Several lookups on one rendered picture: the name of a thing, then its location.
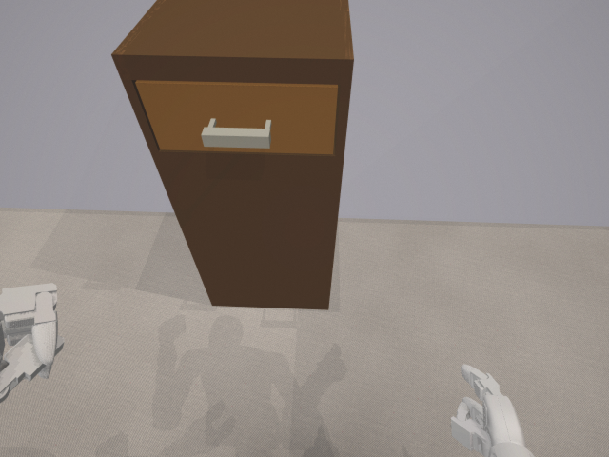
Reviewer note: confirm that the robot left hand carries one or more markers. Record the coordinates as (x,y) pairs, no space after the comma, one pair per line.
(28,320)

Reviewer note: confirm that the handle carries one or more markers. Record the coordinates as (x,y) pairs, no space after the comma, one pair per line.
(236,137)

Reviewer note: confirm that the drawer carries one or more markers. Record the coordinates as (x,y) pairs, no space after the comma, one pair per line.
(302,116)

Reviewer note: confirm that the cabinet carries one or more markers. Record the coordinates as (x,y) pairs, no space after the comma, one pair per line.
(261,227)

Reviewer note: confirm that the robot right hand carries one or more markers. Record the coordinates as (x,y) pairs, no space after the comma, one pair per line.
(493,422)

